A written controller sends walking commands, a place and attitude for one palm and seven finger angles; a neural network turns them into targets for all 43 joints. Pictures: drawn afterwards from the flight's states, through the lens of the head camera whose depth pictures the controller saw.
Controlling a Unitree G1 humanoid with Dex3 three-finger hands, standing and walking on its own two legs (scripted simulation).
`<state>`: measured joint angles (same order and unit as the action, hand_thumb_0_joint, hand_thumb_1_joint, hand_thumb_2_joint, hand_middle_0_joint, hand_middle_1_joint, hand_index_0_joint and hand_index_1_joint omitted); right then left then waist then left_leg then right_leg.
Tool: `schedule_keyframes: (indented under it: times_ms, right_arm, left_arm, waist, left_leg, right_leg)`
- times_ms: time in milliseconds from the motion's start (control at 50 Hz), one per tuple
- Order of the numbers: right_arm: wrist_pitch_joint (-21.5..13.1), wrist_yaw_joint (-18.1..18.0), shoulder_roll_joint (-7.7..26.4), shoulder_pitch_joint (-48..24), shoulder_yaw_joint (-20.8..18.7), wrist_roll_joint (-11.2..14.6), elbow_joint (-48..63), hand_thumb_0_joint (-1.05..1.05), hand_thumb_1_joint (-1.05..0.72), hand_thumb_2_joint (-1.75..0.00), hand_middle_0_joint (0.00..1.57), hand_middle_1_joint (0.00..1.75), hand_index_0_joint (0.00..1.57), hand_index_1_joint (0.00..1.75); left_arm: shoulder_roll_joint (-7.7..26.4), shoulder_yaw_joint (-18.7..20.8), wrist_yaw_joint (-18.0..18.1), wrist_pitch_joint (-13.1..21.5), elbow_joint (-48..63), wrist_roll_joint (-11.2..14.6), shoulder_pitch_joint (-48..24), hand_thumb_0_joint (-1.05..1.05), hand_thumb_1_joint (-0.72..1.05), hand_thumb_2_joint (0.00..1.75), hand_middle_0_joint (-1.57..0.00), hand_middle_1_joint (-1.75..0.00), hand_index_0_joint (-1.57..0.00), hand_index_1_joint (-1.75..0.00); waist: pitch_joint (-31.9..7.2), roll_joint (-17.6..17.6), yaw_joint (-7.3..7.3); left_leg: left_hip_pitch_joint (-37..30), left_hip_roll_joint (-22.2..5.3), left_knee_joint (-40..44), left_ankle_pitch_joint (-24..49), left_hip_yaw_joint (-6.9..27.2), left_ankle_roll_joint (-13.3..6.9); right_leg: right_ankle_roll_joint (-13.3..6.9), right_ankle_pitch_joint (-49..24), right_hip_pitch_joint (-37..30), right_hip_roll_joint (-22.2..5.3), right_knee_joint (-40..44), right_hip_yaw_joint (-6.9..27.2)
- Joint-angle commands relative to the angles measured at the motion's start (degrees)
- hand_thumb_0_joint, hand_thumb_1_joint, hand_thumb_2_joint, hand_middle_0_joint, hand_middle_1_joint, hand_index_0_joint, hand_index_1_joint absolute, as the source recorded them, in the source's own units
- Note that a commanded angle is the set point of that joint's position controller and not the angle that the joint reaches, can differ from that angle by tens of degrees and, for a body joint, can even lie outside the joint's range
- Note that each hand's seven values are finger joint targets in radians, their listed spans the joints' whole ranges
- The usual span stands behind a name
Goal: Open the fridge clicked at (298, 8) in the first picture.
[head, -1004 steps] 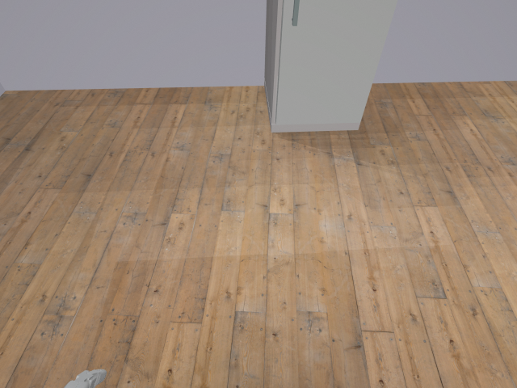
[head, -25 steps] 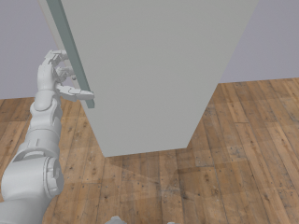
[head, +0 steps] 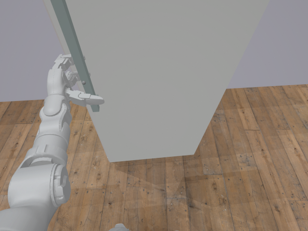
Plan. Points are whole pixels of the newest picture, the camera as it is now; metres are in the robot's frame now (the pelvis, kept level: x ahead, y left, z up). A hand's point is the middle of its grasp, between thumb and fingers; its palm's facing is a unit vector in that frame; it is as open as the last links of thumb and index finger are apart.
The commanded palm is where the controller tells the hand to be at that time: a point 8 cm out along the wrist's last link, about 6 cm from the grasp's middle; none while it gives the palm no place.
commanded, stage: slide the fingers in behind the handle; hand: left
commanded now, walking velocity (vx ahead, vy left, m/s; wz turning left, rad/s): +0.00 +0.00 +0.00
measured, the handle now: (81, 59) +0.53 +0.18 +0.15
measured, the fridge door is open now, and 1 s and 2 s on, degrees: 0 0 0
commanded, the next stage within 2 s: grip the handle and tug to test in 0.84 s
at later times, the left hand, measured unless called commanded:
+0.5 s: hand (93, 80) +0.48 +0.15 +0.12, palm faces +0.10 -0.99 +0.00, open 14.0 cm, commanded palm +0.45 +0.19 +0.12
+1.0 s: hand (91, 82) +0.47 +0.15 +0.12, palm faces +0.10 -1.00 +0.01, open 14.0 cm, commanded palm +0.44 +0.20 +0.12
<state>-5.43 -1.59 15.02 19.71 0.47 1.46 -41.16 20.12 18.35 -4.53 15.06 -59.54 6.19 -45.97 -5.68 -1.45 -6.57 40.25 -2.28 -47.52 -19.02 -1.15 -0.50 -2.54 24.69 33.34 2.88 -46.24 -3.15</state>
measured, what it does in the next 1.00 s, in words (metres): stands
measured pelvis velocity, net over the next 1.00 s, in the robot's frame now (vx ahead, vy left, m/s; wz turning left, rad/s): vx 0.00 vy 0.00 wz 0.00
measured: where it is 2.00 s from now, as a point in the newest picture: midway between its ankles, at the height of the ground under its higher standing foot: outside the picture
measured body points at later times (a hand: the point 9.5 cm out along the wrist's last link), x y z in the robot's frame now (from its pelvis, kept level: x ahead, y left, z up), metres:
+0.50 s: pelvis -0.01 +0.00 +0.00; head +0.05 +0.00 +0.44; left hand +0.47 +0.20 +0.12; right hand +0.03 -0.26 -0.12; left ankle +0.04 +0.11 -0.70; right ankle -0.02 -0.09 -0.70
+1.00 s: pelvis +0.00 +0.00 +0.00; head +0.05 +0.00 +0.45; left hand +0.46 +0.20 +0.12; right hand +0.05 -0.26 -0.12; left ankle +0.04 +0.11 -0.70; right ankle -0.02 -0.09 -0.70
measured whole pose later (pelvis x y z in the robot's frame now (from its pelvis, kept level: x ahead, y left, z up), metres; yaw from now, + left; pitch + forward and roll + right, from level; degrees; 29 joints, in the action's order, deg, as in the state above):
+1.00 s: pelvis +0.00 +0.00 +0.00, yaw +0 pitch +11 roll -1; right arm -5.2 -0.8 14.7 20.2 0.2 1.0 -41.7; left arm 17.1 16.5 -1.1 15.4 -59.3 5.7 -45.9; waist -6.1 -2.0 -6.5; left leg 39.5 -2.1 -47.0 -18.8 -1.3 -0.6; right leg -2.4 24.5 32.7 2.8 -45.9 -2.8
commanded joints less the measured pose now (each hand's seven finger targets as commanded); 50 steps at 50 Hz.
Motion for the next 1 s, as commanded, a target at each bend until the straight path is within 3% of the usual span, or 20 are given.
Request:
schedule_keyframes:
  times_ms: [0,80,100,160,200,280,340,400,440,560,620,640,680,720,760,840,860,880,920,980]
  right_arm:
    - [-1.61,-0.61,8.75,4.20,-3.29,-0.07,4.49,0.00,-0.90,-0.90,0.20,0.30,0.20,0.30]
    - [-1.66,-0.60,8.57,4.27,-3.22,-0.03,4.33,0.00,-0.90,-0.90,0.20,0.30,0.20,0.30]
    - [-1.61,-0.74,8.80,4.52,-3.33,-0.09,4.18,0.00,-0.90,-0.90,0.20,0.30,0.20,0.30]
    - [-2.03,-0.56,8.27,4.33,-3.19,-0.26,3.89,0.00,-0.90,-0.90,0.20,0.30,0.20,0.30]
    - [-2.14,-0.42,8.60,4.79,-3.47,-0.46,3.90,0.00,-0.90,-0.90,0.20,0.30,0.20,0.30]
    - [-2.17,-0.10,8.45,4.92,-3.37,-0.63,3.56,0.00,-0.90,-0.90,0.20,0.30,0.20,0.30]
    - [-2.01,0.12,8.72,5.36,-3.42,-0.94,3.40,0.00,-0.90,-0.90,0.20,0.30,0.20,0.30]
    - [-2.02,0.21,8.67,5.23,-3.30,-1.02,3.75,0.00,-0.90,-0.90,0.20,0.30,0.20,0.30]
    - [-1.92,0.16,8.83,5.29,-3.36,-1.06,3.51,0.00,-0.90,-0.90,0.20,0.30,0.20,0.30]
    - [-2.00,0.23,8.59,5.16,-3.28,-1.02,3.60,0.00,-0.90,-0.90,0.20,0.30,0.20,0.30]
    - [-1.86,0.13,8.79,5.57,-3.41,-1.07,3.61,0.00,-0.90,-0.90,0.20,0.30,0.20,0.30]
    - [-1.89,0.29,8.38,5.24,-3.34,-1.04,3.96,0.00,-0.90,-0.90,0.20,0.30,0.20,0.30]
    - [-2.03,0.42,8.26,5.07,-3.47,-1.05,3.97,0.00,-0.90,-0.90,0.20,0.30,0.20,0.30]
    - [-1.84,0.36,8.65,5.40,-3.60,-0.99,3.88,0.00,-0.90,-0.90,0.20,0.30,0.20,0.30]
    - [-1.81,0.51,8.29,4.90,-3.55,-0.87,4.26,0.00,-0.90,-0.90,0.20,0.30,0.20,0.30]
    - [-1.41,0.31,8.56,4.65,-3.58,-0.61,4.43,0.00,-0.90,-0.90,0.20,0.30,0.20,0.30]
    - [-1.42,0.28,8.29,4.41,-3.42,-0.61,4.47,0.00,-0.90,-0.90,0.20,0.30,0.20,0.30]
    - [-1.51,0.29,8.04,4.29,-3.56,-0.59,4.44,0.00,-0.90,-0.90,0.20,0.30,0.20,0.30]
    - [-1.60,0.24,8.21,4.18,-3.67,-0.59,4.45,0.00,-0.90,-0.90,0.20,0.30,0.20,0.30]
    - [-1.46,0.17,8.17,3.71,-3.42,-0.44,4.43,0.00,-0.90,-0.90,0.20,0.30,0.20,0.30]
  left_arm:
    - [13.57,1.34,0.08,4.23,10.92,0.10,-26.46,0.00,-0.50,0.30,-0.30,-1.20,-0.30,-1.20]
    - [11.25,-0.33,-0.09,3.18,9.91,0.64,-29.51,0.00,-0.50,0.30,-0.30,-1.20,-0.30,-1.20]
    - [12.86,0.77,0.05,3.46,10.02,0.36,-29.63,0.00,-0.50,0.30,-0.30,-1.20,-0.30,-1.20]
    - [10.23,-1.34,0.63,4.58,11.75,0.44,-32.63,0.00,-0.50,0.30,-0.30,-1.20,-0.30,-1.20]
    - [10.58,-0.33,1.24,5.05,11.32,0.31,-30.37,0.00,-0.50,0.30,-0.30,-1.20,-0.30,-1.20]
    - [8.32,-2.11,2.43,4.75,9.30,-0.48,-30.89,0.00,-0.50,0.30,-0.30,-1.20,-0.30,-1.20]
    - [10.01,-0.36,3.78,4.35,8.81,-0.97,-31.61,0.00,-0.50,0.30,-0.30,-1.20,-0.30,-1.20]
    - [8.44,-1.62,3.97,4.55,8.34,-1.20,-31.59,0.00,-0.50,0.30,-0.30,-1.20,-0.30,-1.20]
    - [10.77,0.01,3.95,5.03,8.71,-1.28,-32.53,0.00,-0.50,0.30,-0.30,-1.20,-0.30,-1.20]
    - [9.30,-1.11,3.57,5.62,7.91,-1.06,-32.32,0.00,-0.50,0.30,-0.30,-1.20,-0.30,-1.20]
    - [11.23,0.34,3.57,5.81,8.94,-1.24,-32.27,0.00,-0.50,0.30,-0.30,-1.20,-0.30,-1.20]
    - [8.93,-1.53,3.41,5.90,10.25,-1.15,-32.35,0.00,-0.50,0.30,-0.30,-1.20,-0.30,-1.20]
    - [8.00,-1.89,3.50,6.03,11.20,-1.07,-31.69,0.00,-0.50,0.30,-0.30,-1.20,-0.30,-1.20]
    - [9.56,-0.71,3.61,5.89,11.46,-1.01,-30.57,0.00,-0.50,0.30,-0.30,-1.20,-0.30,-1.20]
    - [6.63,-2.69,3.51,5.46,12.46,-0.53,-29.75,0.00,-0.50,0.30,-0.30,-1.20,-0.30,-1.20]
    - [9.76,-0.14,3.53,4.52,11.48,-0.65,-27.05,0.00,-0.50,0.30,-0.30,-1.20,-0.30,-1.20]
    - [8.09,-1.87,3.39,4.61,12.34,-0.58,-28.62,0.00,-0.50,0.30,-0.30,-1.20,-0.30,-1.20]
    - [6.85,-2.67,3.27,4.70,13.19,-0.58,-28.82,0.00,-0.50,0.30,-0.30,-1.20,-0.30,-1.20]
    - [7.44,-1.93,3.37,4.86,14.09,-0.40,-27.74,0.00,-0.50,0.30,-0.30,-1.20,-0.30,-1.20]
    - [8.00,-1.45,3.37,4.49,12.53,-0.13,-26.75,0.00,-0.36,0.36,-0.32,-1.22,-0.32,-1.22]
  waist:
    - [-19.73,-0.39,-0.35]
    - [-18.79,0.28,-1.25]
    - [-19.39,-0.23,-0.86]
    - [-20.40,-2.69,-1.40]
    - [-21.79,-1.81,-0.85]
    - [-20.94,-1.14,-1.43]
    - [-21.29,-1.10,-1.14]
    - [-20.05,0.18,-1.77]
    - [-20.95,0.08,-1.50]
    - [-20.08,0.02,-1.82]
    - [-22.31,-1.13,-1.06]
    - [-23.17,-2.14,-1.13]
    - [-23.08,-3.04,-1.06]
    - [-23.56,-2.12,-0.74]
    - [-22.77,-1.49,-1.08]
    - [-20.94,0.04,-0.10]
    - [-20.19,0.43,-1.03]
    - [-20.59,-0.12,-0.87]
    - [-21.78,-1.27,-0.35]
    - [-19.10,-0.01,-0.36]
  left_leg:
    - [-17.50,2.40,2.69,12.31,2.34,-1.39]
    - [-16.76,2.36,3.02,10.58,2.53,-1.40]
    - [-17.32,2.35,2.98,11.19,2.62,-1.34]
    - [-19.48,2.17,2.79,11.56,3.09,-1.11]
    - [-20.33,2.17,2.51,12.61,3.20,-1.12]
    - [-19.68,2.05,2.96,11.50,3.52,-0.96]
    - [-19.62,2.04,2.95,11.89,3.51,-0.94]
    - [-18.62,2.29,2.82,11.02,3.09,-1.25]
    - [-18.19,2.22,2.87,11.00,3.07,-1.19]
    - [-17.94,2.27,2.75,10.16,2.98,-1.18]
    - [-19.01,2.26,2.68,12.04,3.14,-1.10]
    - [-19.94,2.36,2.62,12.90,2.98,-1.06]
    - [-21.33,2.21,2.34,13.69,3.05,-0.95]
    - [-21.43,2.10,2.38,14.87,3.20,-0.97]
    - [-21.53,2.22,2.63,14.90,2.98,-1.00]
    - [-19.07,2.48,3.07,13.86,2.47,-1.16]
    - [-19.03,2.49,3.17,13.66,2.49,-1.30]
    - [-19.80,2.49,3.10,14.06,2.48,-1.22]
    - [-21.40,2.47,2.96,15.22,2.54,-1.13]
    - [-19.20,2.54,3.48,13.02,2.39,-1.16]
  right_leg:
    - [2.17,-22.80,-2.28,0.20,7.18,4.28]
    - [2.36,-20.98,-1.24,0.08,7.74,4.27]
    - [2.18,-21.24,-1.47,0.13,7.46,4.21]
    - [2.01,-20.24,0.42,0.28,7.11,3.74]
    - [1.85,-20.42,0.40,0.54,6.77,3.39]
    - [1.86,-18.92,1.56,0.51,6.57,2.81]
    - [1.87,-19.06,1.55,0.49,6.43,2.76]
    - [2.04,-19.07,1.47,0.54,6.96,3.12]
    - [2.00,-19.47,0.58,0.41,6.81,3.40]
    - [2.04,-18.72,1.21,0.54,6.98,3.37]
    - [1.85,-20.37,0.11,0.41,6.39,3.41]
    - [1.87,-21.29,-0.12,0.47,6.31,3.37]
    - [1.79,-21.28,0.90,0.72,6.23,2.99]
    - [1.73,-22.29,0.28,0.72,6.06,2.94]
    - [1.83,-22.72,0.02,0.88,6.41,2.71]
    - [1.93,-23.53,-1.93,0.70,6.93,3.25]
    - [2.05,-23.78,-1.78,0.62,7.10,3.33]
    - [2.02,-24.01,-1.61,0.65,7.08,3.21]
    - [1.89,-24.30,-1.44,0.68,6.92,3.19]
    - [1.95,-22.89,-1.76,0.59,7.48,3.26]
